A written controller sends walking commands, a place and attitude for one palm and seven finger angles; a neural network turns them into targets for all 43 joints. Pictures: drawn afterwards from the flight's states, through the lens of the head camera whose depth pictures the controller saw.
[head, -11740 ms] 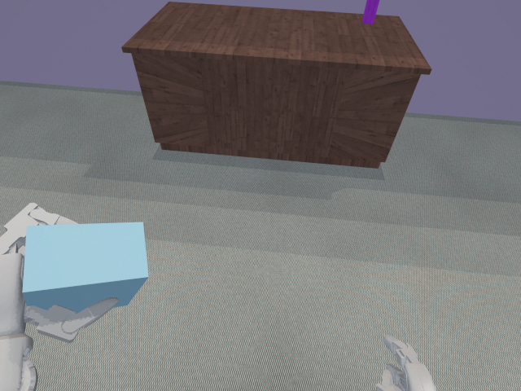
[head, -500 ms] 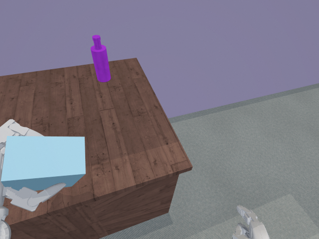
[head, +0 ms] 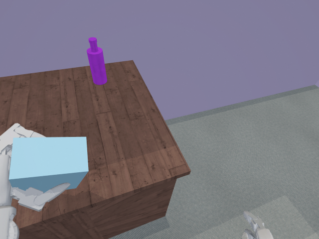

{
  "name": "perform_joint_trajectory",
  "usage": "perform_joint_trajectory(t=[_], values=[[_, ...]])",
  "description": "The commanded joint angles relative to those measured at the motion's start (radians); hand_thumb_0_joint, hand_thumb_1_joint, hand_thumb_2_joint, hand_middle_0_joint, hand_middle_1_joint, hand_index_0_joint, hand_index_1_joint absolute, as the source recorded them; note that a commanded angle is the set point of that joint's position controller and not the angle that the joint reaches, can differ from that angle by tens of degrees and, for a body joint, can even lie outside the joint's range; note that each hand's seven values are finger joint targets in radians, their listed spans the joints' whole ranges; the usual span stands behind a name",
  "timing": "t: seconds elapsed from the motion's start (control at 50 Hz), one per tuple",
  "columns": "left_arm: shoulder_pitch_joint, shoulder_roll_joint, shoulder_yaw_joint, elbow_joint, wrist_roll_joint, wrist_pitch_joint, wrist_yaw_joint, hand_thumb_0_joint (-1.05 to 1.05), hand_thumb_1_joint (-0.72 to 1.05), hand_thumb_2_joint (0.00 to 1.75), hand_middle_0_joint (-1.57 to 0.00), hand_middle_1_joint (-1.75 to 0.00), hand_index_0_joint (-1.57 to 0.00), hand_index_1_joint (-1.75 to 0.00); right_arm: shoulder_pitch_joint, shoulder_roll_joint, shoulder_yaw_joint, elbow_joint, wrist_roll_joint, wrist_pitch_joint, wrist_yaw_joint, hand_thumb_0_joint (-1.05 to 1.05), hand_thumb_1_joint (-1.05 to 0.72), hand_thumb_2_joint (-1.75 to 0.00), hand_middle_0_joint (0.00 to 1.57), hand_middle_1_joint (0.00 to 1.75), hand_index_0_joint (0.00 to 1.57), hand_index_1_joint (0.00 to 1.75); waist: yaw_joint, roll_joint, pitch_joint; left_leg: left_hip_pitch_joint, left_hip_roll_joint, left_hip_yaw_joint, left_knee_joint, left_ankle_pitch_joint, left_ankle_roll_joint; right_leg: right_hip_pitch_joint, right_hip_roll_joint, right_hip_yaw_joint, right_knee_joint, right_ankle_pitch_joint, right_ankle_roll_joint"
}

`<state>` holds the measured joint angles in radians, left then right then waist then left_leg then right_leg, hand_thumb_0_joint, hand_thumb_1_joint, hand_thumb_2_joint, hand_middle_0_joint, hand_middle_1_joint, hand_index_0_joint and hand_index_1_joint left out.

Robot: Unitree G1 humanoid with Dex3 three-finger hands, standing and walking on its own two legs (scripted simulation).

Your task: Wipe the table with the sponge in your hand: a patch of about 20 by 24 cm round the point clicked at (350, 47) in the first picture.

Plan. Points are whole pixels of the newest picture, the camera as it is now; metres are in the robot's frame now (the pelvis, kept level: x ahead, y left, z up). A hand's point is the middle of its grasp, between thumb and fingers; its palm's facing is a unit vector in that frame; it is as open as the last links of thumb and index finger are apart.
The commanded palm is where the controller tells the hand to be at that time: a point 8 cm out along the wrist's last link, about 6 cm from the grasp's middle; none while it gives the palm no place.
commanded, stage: come to a stop and stand still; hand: left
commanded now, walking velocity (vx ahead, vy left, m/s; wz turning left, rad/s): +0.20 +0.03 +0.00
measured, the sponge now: (60, 166) +0.22 +0.21 +0.13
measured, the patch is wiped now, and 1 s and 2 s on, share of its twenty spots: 0.00 0.00 0.00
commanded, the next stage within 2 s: look again from close up in 1.62 s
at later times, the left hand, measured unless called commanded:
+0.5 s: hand (44, 140) +0.26 +0.24 +0.16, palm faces +0.33 -0.87 -0.37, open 10.7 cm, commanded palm +0.19 +0.29 +0.19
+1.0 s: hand (43, 173) +0.21 +0.24 +0.12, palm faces +0.30 -0.85 -0.44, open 10.7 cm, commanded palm +0.15 +0.27 +0.19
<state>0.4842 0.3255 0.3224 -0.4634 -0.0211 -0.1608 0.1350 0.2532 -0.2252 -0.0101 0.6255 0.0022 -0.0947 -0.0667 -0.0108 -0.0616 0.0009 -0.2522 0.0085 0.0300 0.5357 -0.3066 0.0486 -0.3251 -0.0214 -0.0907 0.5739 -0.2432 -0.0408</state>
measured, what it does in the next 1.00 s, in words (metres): stands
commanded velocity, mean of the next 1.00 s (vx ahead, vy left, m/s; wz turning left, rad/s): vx -0.03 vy -0.03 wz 0.00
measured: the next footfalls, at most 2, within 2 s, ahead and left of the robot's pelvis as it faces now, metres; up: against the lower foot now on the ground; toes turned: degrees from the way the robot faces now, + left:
none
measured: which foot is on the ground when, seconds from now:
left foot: down 0.00-1.00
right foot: down 0.00-1.00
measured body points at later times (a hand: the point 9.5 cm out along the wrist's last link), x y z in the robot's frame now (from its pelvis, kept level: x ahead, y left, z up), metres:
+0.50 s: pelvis +0.04 +0.01 +0.01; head +0.07 +0.03 +0.46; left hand +0.23 +0.29 +0.18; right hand +0.22 -0.20 -0.06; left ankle +0.01 +0.12 -0.73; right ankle +0.04 -0.09 -0.73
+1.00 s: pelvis +0.01 -0.02 +0.01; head +0.06 +0.01 +0.45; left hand +0.19 +0.29 +0.14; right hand +0.15 -0.26 -0.08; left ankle +0.01 +0.12 -0.73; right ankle +0.04 -0.09 -0.73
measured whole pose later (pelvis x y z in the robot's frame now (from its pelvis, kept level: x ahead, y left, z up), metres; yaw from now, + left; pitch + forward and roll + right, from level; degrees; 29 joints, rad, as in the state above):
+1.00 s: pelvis +0.01 -0.02 +0.01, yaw +3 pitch +2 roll +0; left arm 0.48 0.47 0.28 -0.40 -0.06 -0.20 0.12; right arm 0.29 -0.26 0.01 0.65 0.02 -0.19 -0.01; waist 0.02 -0.05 0.08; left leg -0.29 0.02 -0.05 0.53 -0.27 -0.02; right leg -0.30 0.03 -0.11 0.49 -0.22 -0.07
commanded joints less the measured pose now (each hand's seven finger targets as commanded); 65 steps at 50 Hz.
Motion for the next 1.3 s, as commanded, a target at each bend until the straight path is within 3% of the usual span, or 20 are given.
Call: perform_joint_trajectory(t=[0.0, 0.06, 0.12, 0.18, 0.2, 0.26, 0.34, 0.52, 0.54, 0.56, 0.6, 0.72, 0.74, 0.82, 0.84, 0.86, 0.94, 1.02, 1.16, 1.28], values=[[-0.151, 0.232, 0.125, -0.382, 0.009, -0.105, 0.035, 0.00, 0.10, 1.30, -1.20, -1.60, -1.20, -1.60, -0.130, -0.119, -0.049, -0.179, 0.005, -0.079, -0.006, 0.00, -0.90, -0.90, 0.20, 0.30, 0.20, 0.30, 0.021, 0.340, -0.104, 0.115, 0.185, -0.249, -0.207, 0.148, 0.103, -0.033, 0.019, 0.017, 0.132, -0.142, 0.007], [-0.138, 0.263, 0.170, -0.347, 0.011, -0.101, 0.027, 0.00, 0.10, 1.30, -1.20, -1.60, -1.20, -1.60, -0.124, -0.096, -0.043, -0.164, 0.003, -0.082, 0.006, 0.00, -0.90, -0.90, 0.20, 0.30, 0.20, 0.30, 0.012, 0.350, 0.004, -0.045, 0.203, -0.272, -0.229, 0.119, 0.108, 0.012, 0.004, 0.016, 0.082, -0.186, 0.010], [-0.057, 0.239, 0.195, -0.186, -0.012, -0.094, 0.016, 0.00, 0.10, 1.30, -1.20, -1.60, -1.20, -1.60, -0.089, -0.106, -0.049, -0.162, 0.019, -0.061, 0.021, 0.00, -0.90, -0.90, 0.20, 0.30, 0.20, 0.30, 0.015, 0.110, -0.077, -0.137, 0.106, -0.124, 0.038, 0.293, 0.035, 0.285, -0.029, 0.076, -0.187, 0.165, -0.020], [0.003, 0.187, 0.162, -0.079, -0.049, -0.074, -0.006, 0.00, 0.10, 1.30, -1.20, -1.60, -1.20, -1.60, -0.058, -0.113, -0.070, -0.172, 0.034, -0.051, 0.032, 0.00, -0.90, -0.90, 0.20, 0.30, 0.20, 0.30, -0.014, -0.153, -0.113, -0.095, 0.000, -0.041, 0.150, 0.161, -0.041, 0.212, -0.202, 0.278, -0.192, 0.395, -0.122], [0.016, 0.187, 0.161, -0.076, -0.053, -0.066, -0.005, 0.00, 0.10, 1.30, -1.20, -1.60, -1.20, -1.60, -0.066, -0.110, -0.061, -0.176, 0.036, -0.043, 0.034, 0.00, -0.90, -0.90, 0.20, 0.30, 0.20, 0.30, -0.011, -0.144, -0.098, -0.046, 0.018, -0.050, 0.066, 0.170, -0.042, 0.180, -0.205, 0.260, -0.181, 0.419, -0.115], [-0.043, 0.177, 0.117, -0.167, -0.044, -0.068, -0.007, 0.00, 0.10, 1.30, -1.20, -1.60, -1.20, -1.60, -0.122, -0.100, -0.033, -0.170, 0.018, -0.039, 0.020, 0.00, -0.90, -0.90, 0.20, 0.30, 0.20, 0.30, -0.001, 0.106, -0.107, 0.106, 0.125, -0.136, -0.136, 0.501, -0.027, 0.128, -0.057, 0.113, -0.082, 0.322, 0.005], [-0.180, 0.222, 0.092, -0.355, -0.027, -0.069, 0.011, 0.00, 0.10, 1.30, -1.20, -1.60, -1.20, -1.60, -0.147, -0.085, -0.019, -0.187, 0.010, -0.053, 0.008, 0.00, -0.90, -0.90, 0.20, 0.30, 0.20, 0.30, 0.004, 0.163, -0.171, 0.225, 0.143, -0.130, -0.084, 0.881, -0.060, 0.176, -0.039, 0.070, -0.068, 0.376, 0.003], [0.026, 0.250, 0.189, -0.331, -0.057, -0.062, 0.032, 0.00, 0.10, 1.30, -1.20, -1.60, -1.20, -1.60, -0.122, -0.084, -0.030, -0.213, 0.016, -0.042, 0.011, 0.00, -0.90, -0.90, 0.20, 0.30, 0.20, 0.30, 0.013, 0.228, -0.185, 0.113, 0.124, -0.113, -0.103, 0.642, -0.079, 0.296, -0.061, 0.096, -0.149, 0.402, -0.019], [-0.941, 1.007, 0.435, -0.582, -0.033, -0.212, 0.013, 0.00, 0.10, 1.30, -1.20, -1.60, -1.20, -1.60, 0.102, -0.159, 0.146, -0.267, 0.088, -0.021, -0.066, 0.00, -0.90, -0.90, 0.20, 0.30, 0.20, 0.30, -0.027, 0.407, -0.136, 0.012, 0.127, -0.158, -0.167, 0.666, -0.011, 0.305, 0.062, 0.077, -0.055, 0.006, 0.104], [-0.601, 0.474, 0.430, -0.138, -0.008, -0.133, -0.004, 0.00, 0.10, 1.30, -1.20, -1.60, -1.20, -1.60, -0.002, -0.023, -0.015, -0.217, 0.057, -0.059, -0.044, 0.00, -0.90, -0.90, 0.20, 0.30, 0.20, 0.30, 0.025, 0.233, -0.162, 0.082, 0.170, -0.146, -0.083, 0.491, -0.036, 0.062, -0.020, 0.096, -0.106, -0.099, 0.038], [-0.407, 0.437, 0.346, 0.040, -0.040, -0.087, 0.000, 0.00, 0.10, 1.30, -1.20, -1.60, -1.20, -1.60, -0.086, -0.143, -0.007, -0.190, 0.012, -0.074, 0.004, 0.00, -0.90, -0.90, 0.20, 0.30, 0.20, 0.30, 0.030, 0.112, -0.060, 0.050, 0.077, -0.060, -0.125, 0.287, -0.055, 0.102, -0.019, 0.126, -0.204, 0.111, 0.002], [-0.065, 0.186, 0.068, 0.039, -0.098, -0.095, -0.052, 0.00, 0.10, 1.30, -1.20, -1.60, -1.20, -1.60, -0.073, -0.139, -0.025, -0.199, 0.061, -0.125, 0.081, 0.00, -0.90, -0.90, 0.20, 0.30, 0.20, 0.30, 0.065, 0.011, -0.081, 0.066, 0.042, -0.065, -0.108, 0.166, -0.008, 0.055, -0.065, 0.146, -0.236, 0.094, 0.006], [-0.047, 0.184, 0.054, 0.030, -0.098, -0.094, -0.046, 0.00, 0.10, 1.30, -1.20, -1.60, -1.20, -1.60, -0.105, -0.139, -0.024, -0.182, 0.066, -0.135, 0.088, 0.00, -0.90, -0.90, 0.20, 0.30, 0.20, 0.30, 0.067, 0.052, -0.099, 0.108, 0.049, -0.059, -0.127, 0.172, 0.000, 0.055, -0.046, 0.147, -0.218, 0.109, 0.013], [-0.134, 0.333, 0.173, -0.145, -0.074, -0.147, -0.004, 0.00, 0.10, 1.30, -1.20, -1.60, -1.20, -1.60, -0.071, -0.149, -0.034, -0.199, 0.042, -0.163, 0.079, 0.00, -0.90, -0.90, 0.20, 0.30, 0.20, 0.30, 0.075, -0.106, -0.104, 0.000, 0.008, -0.087, -0.066, 0.159, -0.017, 0.125, -0.085, 0.184, -0.239, 0.134, 0.015], [-0.220, 0.473, 0.271, -0.221, -0.064, -0.159, 0.013, 0.00, 0.10, 1.30, -1.20, -1.60, -1.20, -1.60, -0.097, -0.168, -0.033, -0.186, 0.042, -0.160, 0.071, 0.00, -0.90, -0.90, 0.20, 0.30, 0.20, 0.30, 0.065, -0.050, -0.120, 0.010, 0.005, -0.090, -0.054, 0.097, -0.013, 0.105, -0.095, 0.223, -0.244, 0.066, 0.011], [-0.208, 0.413, 0.243, -0.220, -0.063, -0.168, 0.017, 0.00, 0.10, 1.30, -1.20, -1.60, -1.20, -1.60, -0.074, -0.133, -0.022, -0.168, 0.030, -0.162, 0.061, 0.00, -0.90, -0.90, 0.20, 0.30, 0.20, 0.30, 0.060, -0.053, -0.132, -0.025, -0.002, -0.090, -0.055, 0.098, -0.014, 0.150, -0.109, 0.203, -0.237, 0.065, 0.006], [-0.217, 0.506, 0.291, -0.304, -0.062, -0.150, 0.055, 0.00, 0.10, 1.30, -1.20, -1.60, -1.20, -1.60, -0.061, -0.168, -0.033, -0.139, 0.021, -0.167, 0.056, 0.00, -0.90, -0.90, 0.20, 0.30, 0.20, 0.30, 0.050, 0.162, -0.172, -0.031, -0.004, -0.110, -0.012, 0.064, -0.027, 0.150, -0.142, 0.252, -0.234, 0.035, -0.017], [-0.130, 0.386, 0.200, -0.298, -0.069, -0.160, 0.058, 0.00, 0.10, 1.30, -1.20, -1.60, -1.20, -1.60, -0.027, -0.147, -0.028, -0.120, 0.015, -0.193, 0.069, 0.00, -0.90, -0.90, 0.20, 0.30, 0.20, 0.30, 0.056, 0.231, -0.189, -0.041, -0.014, -0.104, 0.002, 0.161, -0.037, 0.196, -0.144, 0.194, -0.189, 0.167, -0.019], [-0.090, 0.227, 0.106, -0.112, -0.073, -0.155, 0.034, 0.00, 0.10, 1.30, -1.20, -1.60, -1.20, -1.60, -0.047, -0.157, -0.044, -0.117, 0.025, -0.169, 0.071, 0.00, -0.90, -0.90, 0.20, 0.30, 0.20, 0.30, 0.044, 0.049, -0.102, 0.024, 0.038, -0.141, -0.121, 0.234, -0.042, 0.111, -0.076, 0.087, -0.135, 0.185, 0.017], [-0.224, 0.241, 0.100, -0.067, -0.063, -0.145, 0.013, 0.00, 0.10, 1.30, -1.20, -1.60, -1.20, -1.60, -0.112, -0.145, -0.039, -0.153, 0.031, -0.128, 0.064, 0.00, -0.90, -0.90, 0.20, 0.30, 0.20, 0.30, 0.040, 0.044, -0.032, -0.062, 0.063, -0.177, -0.205, 0.068, -0.034, 0.123, -0.059, 0.090, -0.151, 0.080, 0.034]])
